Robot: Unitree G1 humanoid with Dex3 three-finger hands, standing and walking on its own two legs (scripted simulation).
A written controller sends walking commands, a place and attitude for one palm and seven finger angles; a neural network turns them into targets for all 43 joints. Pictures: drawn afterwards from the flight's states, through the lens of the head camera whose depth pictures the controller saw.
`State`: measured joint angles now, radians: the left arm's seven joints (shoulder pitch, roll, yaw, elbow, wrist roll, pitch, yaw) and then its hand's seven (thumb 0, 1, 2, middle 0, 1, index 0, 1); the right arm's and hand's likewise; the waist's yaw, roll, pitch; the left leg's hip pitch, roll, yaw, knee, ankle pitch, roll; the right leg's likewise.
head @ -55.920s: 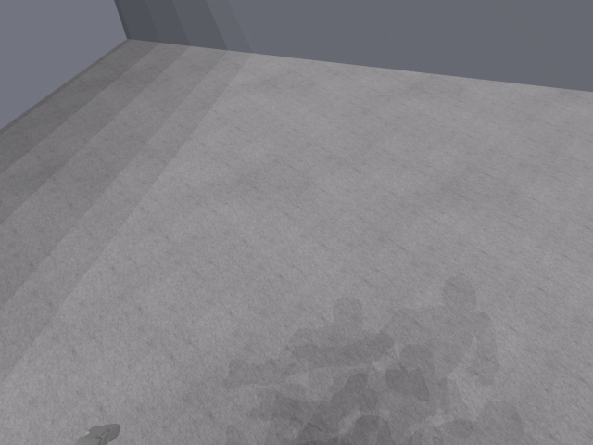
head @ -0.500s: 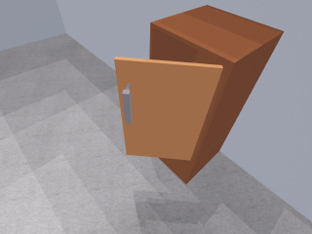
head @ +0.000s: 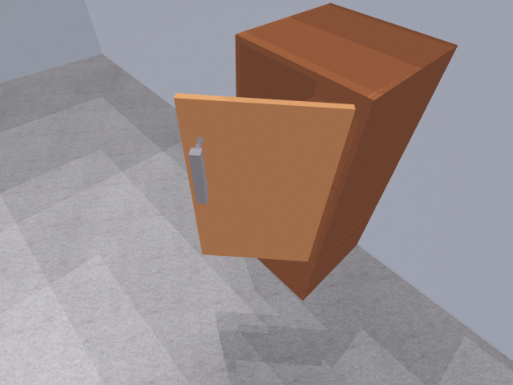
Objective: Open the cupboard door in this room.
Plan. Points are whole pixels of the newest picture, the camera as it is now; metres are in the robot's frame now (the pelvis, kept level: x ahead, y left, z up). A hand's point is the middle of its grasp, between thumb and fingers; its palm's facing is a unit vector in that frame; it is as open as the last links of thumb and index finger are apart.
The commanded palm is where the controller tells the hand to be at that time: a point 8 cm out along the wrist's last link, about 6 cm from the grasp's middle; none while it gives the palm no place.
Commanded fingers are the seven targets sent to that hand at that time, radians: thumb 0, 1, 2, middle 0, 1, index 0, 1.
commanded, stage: look again from close up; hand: left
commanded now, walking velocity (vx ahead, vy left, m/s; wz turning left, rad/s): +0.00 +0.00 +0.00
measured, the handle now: (200, 171) +0.56 +0.17 -0.03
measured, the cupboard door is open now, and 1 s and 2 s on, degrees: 43 43 43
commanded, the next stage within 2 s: raise the hand with hooked fingers in 0.02 s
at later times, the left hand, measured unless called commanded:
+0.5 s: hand (181, 345) +0.19 +0.13 -0.05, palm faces -0.02 -1.00 +0.00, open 8.3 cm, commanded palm +0.13 +0.22 -0.06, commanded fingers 0.00 0.43 0.70 -0.23 -0.60 -0.23 -0.60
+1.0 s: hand (150, 323) +0.22 +0.19 -0.04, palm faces +0.05 -1.00 -0.07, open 11.3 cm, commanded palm +0.18 +0.24 -0.04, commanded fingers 0.00 -0.15 0.45 -0.28 -0.98 -0.28 -0.98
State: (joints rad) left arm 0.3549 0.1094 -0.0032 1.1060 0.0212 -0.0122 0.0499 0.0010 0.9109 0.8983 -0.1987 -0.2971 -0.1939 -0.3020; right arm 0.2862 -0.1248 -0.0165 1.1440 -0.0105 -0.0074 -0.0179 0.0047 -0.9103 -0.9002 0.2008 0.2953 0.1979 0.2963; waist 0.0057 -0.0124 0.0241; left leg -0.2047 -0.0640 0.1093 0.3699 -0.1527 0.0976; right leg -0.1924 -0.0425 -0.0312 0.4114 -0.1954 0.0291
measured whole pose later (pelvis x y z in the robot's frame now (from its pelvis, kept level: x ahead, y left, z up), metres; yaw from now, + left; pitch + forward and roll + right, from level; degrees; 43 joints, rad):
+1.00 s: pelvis +0.01 -0.06 -0.09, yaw +3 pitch +16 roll -1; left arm 0.35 0.29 0.33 0.12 -0.39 -0.41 -0.45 0.00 0.08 0.54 -0.26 -0.83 -0.26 -0.83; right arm 0.25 -0.22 -0.01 0.61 0.04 -0.21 -0.05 0.02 -0.90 -0.90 0.21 0.30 0.20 0.30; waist -0.01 0.04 -0.14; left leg -0.92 0.02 0.01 1.12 -0.49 0.02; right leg -0.85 0.04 -0.10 1.10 -0.53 -0.07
